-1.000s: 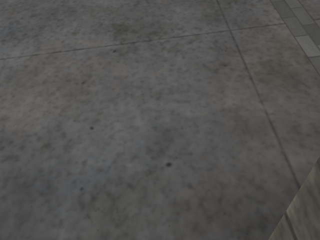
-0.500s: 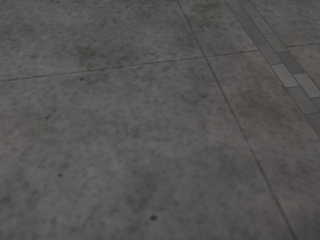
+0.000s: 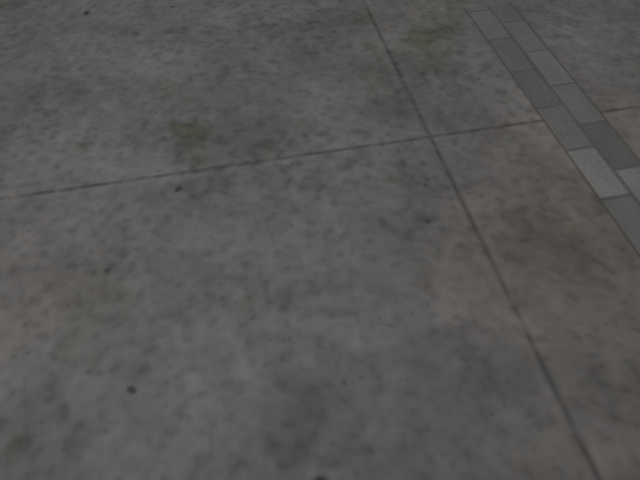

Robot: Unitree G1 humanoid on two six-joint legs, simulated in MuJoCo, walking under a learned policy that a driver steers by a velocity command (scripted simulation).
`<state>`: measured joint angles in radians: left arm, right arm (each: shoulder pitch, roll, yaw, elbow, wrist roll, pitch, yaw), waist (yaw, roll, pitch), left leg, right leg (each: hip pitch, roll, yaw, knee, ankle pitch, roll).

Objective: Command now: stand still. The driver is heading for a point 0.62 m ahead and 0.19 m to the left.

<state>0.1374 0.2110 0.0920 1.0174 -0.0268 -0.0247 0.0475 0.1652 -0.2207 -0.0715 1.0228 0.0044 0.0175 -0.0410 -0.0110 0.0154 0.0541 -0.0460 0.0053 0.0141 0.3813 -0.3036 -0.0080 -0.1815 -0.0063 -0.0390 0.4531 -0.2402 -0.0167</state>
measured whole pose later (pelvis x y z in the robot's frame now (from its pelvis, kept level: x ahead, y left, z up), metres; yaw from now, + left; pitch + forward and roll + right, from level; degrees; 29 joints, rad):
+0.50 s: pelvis +0.02 +0.01 -0.01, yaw +0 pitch -1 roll +0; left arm 0.26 0.20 0.10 1.07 -0.06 -0.05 0.05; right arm 0.32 -0.18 -0.07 1.08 0.03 -0.05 -0.04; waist -0.03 0.00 0.01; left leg -0.12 0.01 0.01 0.56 -0.42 0.04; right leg -0.24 0.00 -0.03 0.58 -0.33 -0.04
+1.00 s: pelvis +0.25 -0.05 -0.03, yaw +1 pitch +0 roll +1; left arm 0.05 0.23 0.07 0.93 0.00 -0.10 -0.05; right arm 0.41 -0.20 -0.06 1.02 0.06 -0.09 -0.03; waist -0.02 0.03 0.08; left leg -0.15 0.00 -0.11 1.19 -0.46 0.04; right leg -0.50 -0.01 -0.09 0.69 -0.20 -0.06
